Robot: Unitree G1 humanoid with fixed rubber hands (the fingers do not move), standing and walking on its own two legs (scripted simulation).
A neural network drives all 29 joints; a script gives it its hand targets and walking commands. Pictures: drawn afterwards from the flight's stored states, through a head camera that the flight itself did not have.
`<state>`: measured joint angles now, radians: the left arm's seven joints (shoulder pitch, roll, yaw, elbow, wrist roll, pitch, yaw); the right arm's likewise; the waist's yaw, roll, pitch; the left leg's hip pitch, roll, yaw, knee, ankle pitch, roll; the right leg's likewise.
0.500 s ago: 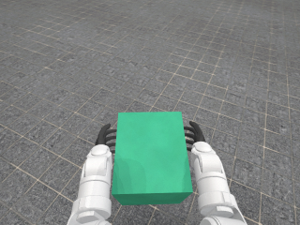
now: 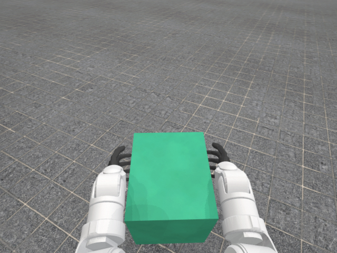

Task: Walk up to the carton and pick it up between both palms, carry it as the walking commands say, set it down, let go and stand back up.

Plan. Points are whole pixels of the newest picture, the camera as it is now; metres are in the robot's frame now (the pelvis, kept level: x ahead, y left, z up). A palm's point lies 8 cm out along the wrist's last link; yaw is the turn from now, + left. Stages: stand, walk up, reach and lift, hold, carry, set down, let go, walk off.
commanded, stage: reach and lift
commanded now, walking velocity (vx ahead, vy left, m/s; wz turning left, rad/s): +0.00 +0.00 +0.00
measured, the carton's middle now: (169, 188) +0.30 +0.00 -0.02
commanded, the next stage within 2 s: hold in 0.76 s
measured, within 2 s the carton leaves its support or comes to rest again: neither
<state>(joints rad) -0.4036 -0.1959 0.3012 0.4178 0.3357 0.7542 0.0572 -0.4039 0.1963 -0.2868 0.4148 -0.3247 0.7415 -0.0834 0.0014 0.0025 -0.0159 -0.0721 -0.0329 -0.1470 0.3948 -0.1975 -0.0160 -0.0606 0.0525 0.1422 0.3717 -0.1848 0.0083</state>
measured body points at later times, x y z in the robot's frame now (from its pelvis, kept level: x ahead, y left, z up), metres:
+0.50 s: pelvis +0.01 +0.01 +0.00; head -0.04 +0.01 +0.45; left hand +0.32 +0.15 +0.04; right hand +0.32 -0.13 +0.05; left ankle +0.02 +0.13 -0.74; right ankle +0.02 -0.13 -0.74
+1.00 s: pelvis -0.01 +0.00 +0.00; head -0.06 +0.00 +0.45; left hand +0.29 +0.14 +0.04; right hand +0.30 -0.14 +0.05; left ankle +0.02 +0.13 -0.74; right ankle +0.02 -0.13 -0.74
